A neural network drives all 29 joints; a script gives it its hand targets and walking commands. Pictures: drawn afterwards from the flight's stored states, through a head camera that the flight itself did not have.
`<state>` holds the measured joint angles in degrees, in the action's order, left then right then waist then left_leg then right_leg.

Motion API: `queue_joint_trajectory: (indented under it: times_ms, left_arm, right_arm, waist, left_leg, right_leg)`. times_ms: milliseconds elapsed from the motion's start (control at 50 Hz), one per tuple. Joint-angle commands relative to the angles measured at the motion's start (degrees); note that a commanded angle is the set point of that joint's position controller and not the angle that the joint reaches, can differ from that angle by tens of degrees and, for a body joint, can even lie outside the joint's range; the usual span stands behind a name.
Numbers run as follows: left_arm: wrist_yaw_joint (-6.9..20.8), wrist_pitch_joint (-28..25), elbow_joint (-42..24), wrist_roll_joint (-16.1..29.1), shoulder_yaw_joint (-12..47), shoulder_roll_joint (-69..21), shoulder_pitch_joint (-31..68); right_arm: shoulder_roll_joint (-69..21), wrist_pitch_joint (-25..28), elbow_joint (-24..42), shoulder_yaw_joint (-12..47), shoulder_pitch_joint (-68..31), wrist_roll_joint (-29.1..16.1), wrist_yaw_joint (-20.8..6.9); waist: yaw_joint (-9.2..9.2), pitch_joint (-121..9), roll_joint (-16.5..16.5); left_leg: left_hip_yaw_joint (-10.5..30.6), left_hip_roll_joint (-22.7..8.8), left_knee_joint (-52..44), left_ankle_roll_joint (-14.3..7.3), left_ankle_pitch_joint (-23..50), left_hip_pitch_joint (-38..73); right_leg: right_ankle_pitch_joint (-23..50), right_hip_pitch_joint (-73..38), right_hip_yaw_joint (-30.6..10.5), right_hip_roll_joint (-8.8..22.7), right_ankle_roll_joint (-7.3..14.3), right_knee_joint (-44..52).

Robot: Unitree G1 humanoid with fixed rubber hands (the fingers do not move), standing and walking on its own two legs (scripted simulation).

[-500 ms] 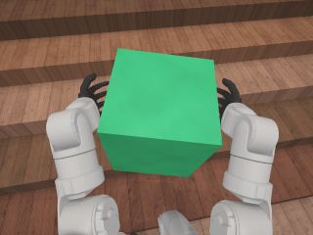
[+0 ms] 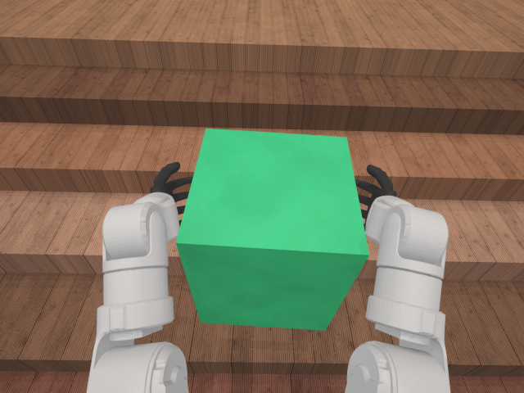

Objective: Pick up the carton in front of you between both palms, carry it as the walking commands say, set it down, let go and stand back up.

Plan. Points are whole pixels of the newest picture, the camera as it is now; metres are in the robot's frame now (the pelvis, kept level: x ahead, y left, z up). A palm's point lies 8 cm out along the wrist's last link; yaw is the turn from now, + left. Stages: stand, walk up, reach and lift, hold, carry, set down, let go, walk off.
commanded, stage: carry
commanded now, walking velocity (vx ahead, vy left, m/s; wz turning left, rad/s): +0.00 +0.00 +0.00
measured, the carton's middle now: (269, 235) +0.37 +0.01 +0.07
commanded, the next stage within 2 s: none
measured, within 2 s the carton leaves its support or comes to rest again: neither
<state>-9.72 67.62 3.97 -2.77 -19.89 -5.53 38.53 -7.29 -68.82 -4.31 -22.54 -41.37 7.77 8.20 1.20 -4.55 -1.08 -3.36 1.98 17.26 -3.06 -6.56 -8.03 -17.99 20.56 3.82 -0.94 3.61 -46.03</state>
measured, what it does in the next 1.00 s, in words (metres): climbs: right foot 0.12 m higher, then left foot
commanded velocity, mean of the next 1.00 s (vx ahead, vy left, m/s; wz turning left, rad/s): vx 0.00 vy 0.00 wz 0.00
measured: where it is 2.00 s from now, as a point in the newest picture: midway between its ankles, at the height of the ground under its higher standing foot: outside the picture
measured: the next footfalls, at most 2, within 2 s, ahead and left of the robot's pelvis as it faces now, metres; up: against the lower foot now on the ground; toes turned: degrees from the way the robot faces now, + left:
right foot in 0.26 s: +0.17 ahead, -0.10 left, +0.12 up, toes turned -3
left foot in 0.60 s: +0.18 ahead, +0.11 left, +0.12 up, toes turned +2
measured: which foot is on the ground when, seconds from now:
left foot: down 0.00-0.32, up 0.34-0.58, down 0.60-1.00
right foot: up 0.00-0.24, down 0.26-1.00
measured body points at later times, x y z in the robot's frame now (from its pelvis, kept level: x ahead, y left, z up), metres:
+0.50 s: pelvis +0.09 -0.01 +0.07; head +0.12 +0.00 +0.52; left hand +0.43 +0.17 +0.18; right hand +0.46 -0.14 +0.18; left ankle +0.01 +0.10 -0.54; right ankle +0.13 -0.10 -0.63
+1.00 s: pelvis +0.14 +0.03 +0.10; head +0.11 +0.04 +0.55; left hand +0.48 +0.19 +0.22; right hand +0.48 -0.12 +0.22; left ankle +0.14 +0.11 -0.63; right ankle +0.13 -0.10 -0.63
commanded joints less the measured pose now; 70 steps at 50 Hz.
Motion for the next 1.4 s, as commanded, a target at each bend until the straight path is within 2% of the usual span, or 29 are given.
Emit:
queue_joint_trajectory:
  times_ms: [0, 20, 40, 100, 120, 160, 180, 200, 220, 240, 260, 280, 300, 320, 340, 360, 380, 400, 460, 500, 520, 560, 580, 600, 620, 640, 700, 960, 1380]
  left_arm:
    - [4.13, -1.99, 0.89, 11.2, 34.58, -51.07, 33.99]
    - [3.65, -2.45, -0.49, 9.79, 33.89, -50.79, 32.55]
    - [3.35, -2.86, -1.84, 9.17, 33.83, -51.1, 31.94]
    - [2.59, -4.36, -6.97, 10.06, 37.02, -51.04, 32.69]
    - [2.26, -4.92, -8.22, 10.0, 37.33, -50.44, 32.35]
    - [1.59, -5.84, -10.06, 8.91, 38.28, -48.42, 29.87]
    - [1.4, -6.08, -10.52, 8.68, 38.73, -47.73, 28.39]
    - [1.33, -6.27, -11.25, 9.26, 39.27, -47.63, 27.28]
    - [1.27, -6.42, -11.66, 9.24, 40.05, -47.14, 26.9]
    - [1.26, -6.67, -11.8, 9.21, 40.88, -46.94, 25.76]
    - [1.5, -7.0, -12.77, 9.98, 41.73, -47.21, 25.6]
    - [1.73, -7.72, -12.62, 10.85, 42.24, -47.14, 25.3]
    - [2.16, -8.09, -12.67, 11.37, 43.16, -47.96, 25.35]
    - [2.59, -8.17, -11.74, 12.38, 44.09, -48.87, 23.64]
    - [3.13, -8.3, -13.32, 14.52, 45.81, -49.95, 24.5]
    - [3.57, -8.47, -15.01, 16.07, 47.7, -51.44, 26.96]
    - [3.82, -8.34, -15.23, 16.51, 48.01, -51.35, 28.27]
    - [3.98, -8.25, -15.32, 16.88, 48.13, -51.02, 29.34]
    - [3.75, -7.37, -13.1, 16.55, 46.4, -47.88, 27.25]
    - [2.97, -6.16, -10.71, 15.1, 44.06, -45.74, 24.84]
    - [2.55, -5.5, -10.28, 14.42, 43.05, -45.09, 24.11]
    - [2.06, -4.16, -8.44, 12.67, 40.51, -43.57, 23.33]
    - [2.01, -3.71, -7.3, 11.39, 39.02, -42.7, 22.24]
    - [1.85, -3.25, -6.19, 9.97, 37.66, -41.83, 21.91]
    - [1.82, -2.51, -6.04, 8.88, 36.51, -41.68, 22.53]
    - [1.83, -1.98, -4.9, 8.26, 35.66, -41.41, 24.46]
    - [1.83, -1.59, 0.67, 6.69, 32.84, -43.04, 26.16]
    - [1.19, -4.36, -0.41, 7.46, 33.82, -47.59, 29.43]
    - [1.65, -5.16, -3.59, 8.11, 35.67, -45.62, 27.2]
  right_arm:
    - [-47.7, 2.3, -4.41, 35.83, -26.59, -12.67, -2.36]
    - [-48.13, 3.38, -1.52, 37.07, -27.64, -14.05, -2.31]
    - [-49.49, 4.33, 2.47, 38.63, -30.69, -15.59, -2.46]
    - [-50.22, 6.72, 10.45, 43.14, -34.05, -19.55, -2.88]
    - [-49.97, 7.38, 12.34, 44.16, -33.59, -20.15, -2.76]
    - [-48.2, 8.11, 13.86, 45.24, -30.66, -20.74, -2.7]
    - [-47.24, 8.38, 13.88, 45.59, -28.84, -20.79, -2.63]
    - [-46.8, 8.62, 14.23, 46.18, -27.99, -21.34, -2.51]
    - [-45.97, 8.77, 14.25, 45.65, -26.78, -20.94, -2.36]
    - [-45.05, 8.93, 13.85, 45.37, -24.17, -20.5, -2.25]
    - [-44.1, 9.24, 14.46, 44.88, -23.03, -19.61, -2.11]
    - [-43.71, 9.36, 15.97, 44.43, -22.92, -18.5, -2.04]
    - [-43.07, 9.41, 16.97, 44.41, -24.92, -18.18, -2.05]
    - [-43.71, 9.17, 15.9, 44.73, -23.44, -17.04, -2.08]
    - [-43.07, 9.24, 15.22, 43.74, -21.24, -15.93, -2.07]
    - [-42.94, 9.16, 14.63, 42.3, -19.78, -14.69, -1.95]
    - [-42.6, 8.89, 13.39, 41.07, -18.26, -13.48, -1.72]
    - [-41.73, 8.69, 12.08, 39.95, -16.9, -12.03, -1.47]
    - [-38.72, 7.75, 10.16, 39.4, -15.82, -11.03, -1.02]
    - [-37.39, 6.69, 9.18, 38.66, -15.63, -11.37, -0.66]
    - [-36.91, 5.99, 8.41, 38.54, -14.73, -11.85, -0.5]
    - [-36.87, 4.69, 7.0, 37.03, -15.55, -11.77, -0.28]
    - [-36.49, 4.25, 6.78, 36.49, -16.18, -11.84, -0.37]
    - [-36.59, 3.82, 5.6, 36.22, -16.49, -12.21, -0.51]
    - [-36.4, 3.54, 4.59, 35.72, -16.9, -11.96, -0.37]
    - [-36.25, 3.09, 3.36, 34.85, -17.71, -11.49, -0.36]
    - [-38.22, 2.79, 0.19, 33.45, -21.49, -11.1, -0.81]
    - [-45.25, 5.84, 0.67, 36.12, -27.43, -13.74, -0.58]
    - [-44.09, 6.26, 2.78, 37.95, -24.26, -13.37, -0.53]
  waist:
    - [-4.89, -25.96, -11.94]
    - [-5.18, -26.6, -5.19]
    - [-4.35, -23.52, -2.81]
    - [-5.28, -21.12, -4.07]
    - [-3.39, -20.99, -4.76]
    - [-2.76, -19.54, -5.7]
    - [-2.56, -18.93, -6.25]
    - [-1.89, -19.14, -6.31]
    - [-0.78, -19.56, -7.7]
    - [1.16, -24.41, -13.55]
    - [3.84, -28.99, -13.3]
    - [4.62, -32.88, -4.59]
    - [5.85, -35.36, 11.08]
    - [3.64, -36.1, 17.69]
    - [2.11, -35.16, 8.93]
    - [2.42, -30.96, 4.04]
    - [1.31, -25.61, 2.15]
    - [-0.13, -24.28, 1.83]
    - [1.83, -22.05, 3.34]
    - [2.48, -21.92, 3.85]
    - [1.39, -21.34, 5.0]
    - [1.26, -21.81, 10.22]
    - [0.26, -22.88, 9.07]
    - [-0.21, -22.53, 4.41]
    - [-0.02, -21.69, -4.03]
    - [-0.29, -20.96, -6.18]
    - [-0.71, -17.05, -1.18]
    - [-1.36, -21.47, -0.53]
    - [-1.21, -20.07, 1.14]
  left_leg:
    - [11.72, -24.3, 13.98, -12.82, 99.59, 39.79]
    - [11.12, -23.1, 11.72, -12.84, 79.31, 35.04]
    - [10.95, -20.07, 10.38, -10.99, 65.88, 33.61]
    - [11.65, -17.72, 8.64, -10.86, 50.52, 29.32]
    - [11.98, -16.8, 7.69, -10.48, 46.37, 24.63]
    - [10.56, -15.32, 5.22, -9.61, 40.37, 21.46]
    - [9.74, -14.44, 4.58, -8.73, 39.6, 21.02]
    - [7.63, -14.75, 2.67, -8.61, 46.37, 13.9]
    - [4.14, -13.17, 4.65, -7.23, 57.19, 9.98]
    - [1.24, -14.59, 11.4, -5.84, 80.62, 9.74]
    - [0.34, -14.51, 18.86, -3.26, 80.16, 8.63]
    - [1.5, -10.46, 30.75, 0.84, 73.21, 0.99]
    - [1.77, -2.33, 49.44, 3.27, 33.11, -8.36]
    - [6.86, 3.78, 64.28, 3.6, -9.02, -15.67]
    - [12.03, 0.84, 70.77, 2.77, -12.51, -18.23]
    - [12.46, -0.47, 72.06, 2.25, -13.72, -22.53]
    - [11.16, -1.78, 70.32, 0.83, -14.58, -25.69]
    - [11.4, -2.81, 68.4, 0.69, -12.17, -25.44]
    - [9.09, -3.01, 57.77, 0.99, -17.85, -30.32]
    - [7.75, -3.73, 41.77, 1.16, -21.32, -28.23]
    - [3.57, -1.63, 25.27, 1.44, -33.3, -21.88]
    - [-0.56, 0.55, 8.62, 1.51, -15.62, -11.58]
    - [0.06, -0.18, 6.66, 1.09, -2.48, -3.16]
    - [7.38, -6.55, 5.57, 0.1, 9.22, 1.07]
    - [12.33, -13.16, 10.31, -2.44, 29.82, 1.08]
    - [12.87, -14.04, 10.75, -3.33, 32.25, 0.34]
    - [11.14, -10.97, 8.48, -1.68, 14.99, -4.23]
    - [8.42, -9.57, 9.47, -1.31, 19.55, 0.96]
    - [6.31, -8.54, 10.68, -1.86, 9.05, -2.73]
  right_leg:
    - [-25.43, 29.77, -4.38, -2.6, -2.9, -41.29]
    - [-21.35, 30.19, -6.32, -0.78, -2.25, -42.63]
    - [-20.28, 34.92, -4.84, -0.26, -1.99, -44.43]
    - [-18.37, 40.82, -1.05, -0.53, -1.75, -52.25]
    - [-18.45, 38.0, -1.41, 0.79, -1.46, -49.51]
    - [-15.84, 36.28, 1.14, 2.35, -1.51, -42.87]
    - [-14.25, 35.14, 1.76, 3.18, -1.37, -37.0]
    - [-22.69, 25.68, 3.2, 1.57, -0.02, -23.69]
    - [-19.6, 14.81, 7.42, -2.24, 0.82, -15.62]
    - [-10.34, 4.08, 9.01, -5.56, 2.28, -14.05]
    - [-2.5, -4.74, 5.04, -4.73, 3.36, -5.25]
    - [12.42, -11.55, -12.03, 2.3, 9.76, -0.99]
    - [43.71, -17.85, -29.17, 12.42, 17.5, 9.06]
    - [63.36, -20.25, -36.75, 16.3, 21.92, 15.79]
    - [52.63, -18.5, -32.82, 16.55, 20.7, 12.44]
    - [39.11, -14.88, -29.82, 16.28, 18.17, 11.05]
    - [31.6, -11.3, -26.24, 14.92, 15.38, 12.18]
    - [33.68, -10.09, -22.58, 14.42, 13.76, 12.98]
    - [40.67, -18.15, -18.28, 13.8, 11.97, 13.4]
    - [40.97, -19.57, -15.19, 13.71, 9.55, 13.46]
    - [38.22, -16.94, -12.05, 12.09, 8.8, 18.2]
    - [32.18, -16.58, -10.06, 12.34, 7.13, 17.68]
    - [29.68, -11.61, -6.69, 10.39, 4.76, 15.6]
    - [22.57, -6.75, -4.72, 9.1, 1.96, 11.9]
    - [5.15, -4.96, -3.13, 6.51, -1.35, 12.89]
    - [-0.57, -5.75, -3.02, 5.34, -2.44, 14.21]
    - [6.55, -8.47, -3.24, 6.07, -2.46, 16.35]
    - [13.47, -10.33, -3.59, 6.97, -2.27, 16.36]
    - [16.45, -10.83, -4.9, 8.1, -0.27, 17.84]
